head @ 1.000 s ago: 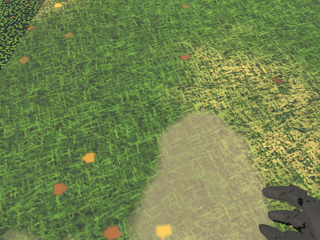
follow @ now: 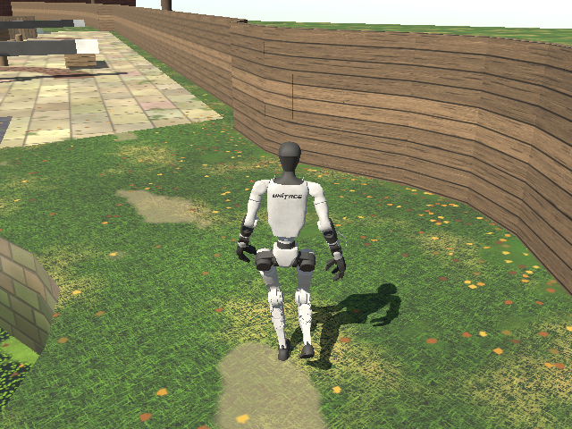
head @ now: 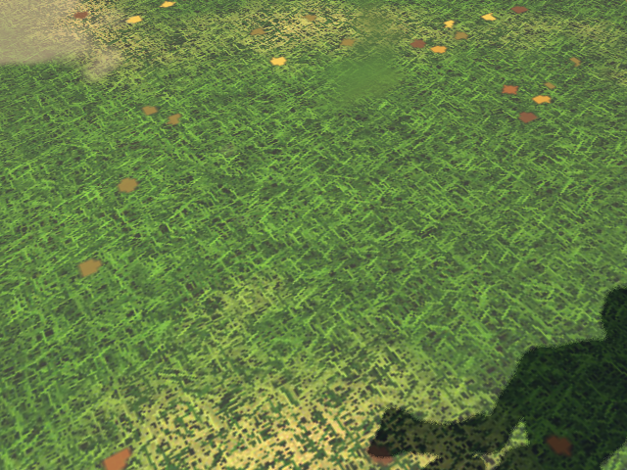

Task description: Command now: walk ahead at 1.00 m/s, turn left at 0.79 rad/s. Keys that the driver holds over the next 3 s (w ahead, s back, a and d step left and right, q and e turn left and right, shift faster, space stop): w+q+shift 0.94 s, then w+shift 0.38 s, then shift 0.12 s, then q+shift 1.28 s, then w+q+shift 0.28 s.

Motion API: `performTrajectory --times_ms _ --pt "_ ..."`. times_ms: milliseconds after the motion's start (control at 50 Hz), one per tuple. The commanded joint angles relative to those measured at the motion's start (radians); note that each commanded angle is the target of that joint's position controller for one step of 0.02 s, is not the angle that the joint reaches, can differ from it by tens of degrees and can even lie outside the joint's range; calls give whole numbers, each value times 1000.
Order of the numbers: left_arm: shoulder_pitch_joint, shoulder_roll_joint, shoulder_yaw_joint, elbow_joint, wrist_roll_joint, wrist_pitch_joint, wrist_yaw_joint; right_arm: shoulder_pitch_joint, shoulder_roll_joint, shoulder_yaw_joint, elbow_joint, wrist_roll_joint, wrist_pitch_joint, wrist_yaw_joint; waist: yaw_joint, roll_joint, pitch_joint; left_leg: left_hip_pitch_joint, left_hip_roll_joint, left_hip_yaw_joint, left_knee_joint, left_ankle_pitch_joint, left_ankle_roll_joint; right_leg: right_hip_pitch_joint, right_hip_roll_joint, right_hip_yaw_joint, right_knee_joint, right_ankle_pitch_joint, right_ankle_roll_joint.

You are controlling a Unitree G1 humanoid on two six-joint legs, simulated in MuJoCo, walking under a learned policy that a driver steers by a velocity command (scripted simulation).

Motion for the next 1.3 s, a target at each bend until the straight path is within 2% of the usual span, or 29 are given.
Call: performTrajectory --times_ms 20,100,200,260,280,300,320,340,380,480,620,680,700,720,740,760,780,800,820,880,960,1080,1120,1140,1160,1180,1200,1240,1300 --pt "-31 121 8 -127 35 14 -11 59 -85 -16 -37 10 -34 -12 80 -152 65 79 297 -558 -373 -71 170 -322 -113 36 -113 -16 26" --pt "-234 96 -16 -225 8 34 -29 54 -115 -31 -53 19 -65 -4 34 -54 119 -135 192 -423 -442 128 128 -178 -136 -56 -551 209 75" --pt "-326 91 -15 -268 -24 25 -25 116 -160 -60 -45 28 -58 0 -60 36 14 121 200 -430 -333 491 35 -66 -55 -70 -866 431 41" --pt "-132 186 28 -217 -25 12 0 82 -212 -73 -56 15 -58 -8 43 36 -147 225 198 -435 -30 788 -32 212 10 -56 -939 251 12" --pt "71 225 50 -168 -26 6 15 13 -229 -76 -74 12 -65 -4 167 37 -242 131 170 -422 201 724 -50 440 -42 -21 -928 199 -6" --pt "309 301 85 -131 -3 3 38 -24 -132 -50 -106 9 -80 -4 256 -55 -387 -11 131 -350 517 401 -47 685 -245 159 -912 -139 -39" --pt "261 356 99 -139 26 8 35 66 8 -10 -168 60 -79 -4 142 -386 -525 -304 26 -233 801 -278 -79 879 -541 727 -1100 -371 -138" --pt "166 317 113 -141 14 22 27 59 -62 -4 -157 37 -58 -14 118 -322 -440 -447 135 -183 890 -190 -64 787 -522 814 -1154 -516 -172" --pt "92 148 77 -126 4 27 18 -94 -100 -15 -153 1 -34 1 128 -57 -165 -460 220 -138 811 -65 -76 513 -411 449 -1158 -239 -132" --pt "170 82 63 2 -31 -10 -6 -243 -2 17 -260 -19 23 53 59 -89 -7 -499 312 -115 747 -34 -95 314 -331 58 -1244 201 -71" --pt "171 165 80 54 -28 -31 -7 -444 -8 46 -353 -19 22 90 32 -44 115 -301 239 102 273 242 -39 261 -234 -333 -1320 743 -11" --pt "225 255 99 38 -23 0 19 -322 -46 31 -296 -8 12 79 -32 -96 -24 -109 107 175 242 135 11 418 -266 -357 -1032 1437 7" --pt "196 303 111 27 -19 17 24 -182 -66 20 -268 -16 3 70 -117 -132 -77 36 95 133 201 79 39 389 -310 -336 -833 1466 -1" --pt "151 306 115 7 -14 34 22 42 -120 -11 -196 -13 -6 49 -216 -130 -182 297 79 70 158 78 77 293 -324 -309 -560 1361 -14" --pt "162 255 110 10 -3 42 8 121 -178 -46 -144 -5 -2 18 -206 -21 -208 512 116 -41 112 7 92 82 -213 -304 -222 647 2" --pt "202 130 82 -82 -5 36 -8 9 -317 -79 -174 -7 27 -1 -44 269 -222 725 356 -521 38 110 214 -342 -24 -259 208 -188 65" --pt "114 197 80 -165 -20 8 -5 61 -338 -93 -218 -14 40 -5 -107 126 -391 836 433 -817 -155 -71 320 -504 -22 -31 275 -133 55" --pt "34 198 72 -179 -22 -12 -6 47 -300 -89 -201 -6 37 -15 -93 15 -267 715 443 -830 -271 -151 282 -542 -78 16 185 -71 43" --pt "35 192 66 -167 -21 -18 -3 13 -236 -74 -181 -1 26 -20 -27 -70 -99 510 412 -753 -309 -95 237 -503 -119 8 49 -32 40" --pt "81 167 58 -147 22 42 2 -65 -146 -39 -178 7 -21 -23 95 -97 1 142 294 -552 -315 116 208 -299 -176 14 -148 -117 78" --pt "-127 96 31 -236 1 59 -19 -72 -141 -38 -169 7 -56 -13 69 -48 73 -113 183 -422 -388 115 149 -146 -172 -42 -546 153 94" --pt "-186 130 42 -224 -16 44 -27 60 -157 -44 -97 21 -70 -8 -16 8 -5 219 250 -394 -298 586 42 5 -82 -83 -885 405 -2" --pt "12 191 77 -167 -20 38 -9 58 -214 -51 -81 0 -62 -14 90 14 -132 325 261 -366 -18 889 -2 183 -7 -113 -889 200 -34" --pt "213 224 96 -117 -23 37 8 5 -208 -48 -86 -13 -61 -13 213 13 -209 209 229 -330 240 835 -23 406 -43 -100 -876 145 -48" --pt "424 299 118 -82 -3 36 30 -16 -96 -18 -113 -23 -73 -17 287 -115 -328 21 167 -261 643 463 -37 623 -242 142 -866 -197 -68" --pt "338 374 136 -64 11 35 12 156 17 14 -153 36 -80 -4 109 -508 -419 -285 10 -208 885 -212 -81 759 -468 826 -1171 -407 -194" --pt "201 253 124 -98 -2 43 -5 54 -66 16 -126 0 -69 -19 115 -231 -232 -418 120 -206 911 -133 -59 639 -431 806 -1208 -508 -202" --pt "151 155 102 -67 -5 35 -16 -117 -82 14 -155 -15 -63 2 109 14 -72 -388 186 -189 808 -40 -64 401 -344 483 -1189 -244 -188" --pt "209 110 82 19 -17 10 -16 -152 -13 36 -189 -26 -40 30 53 -63 -3 -377 217 -207 706 -63 -76 268 -265 289 -1248 -106 -155"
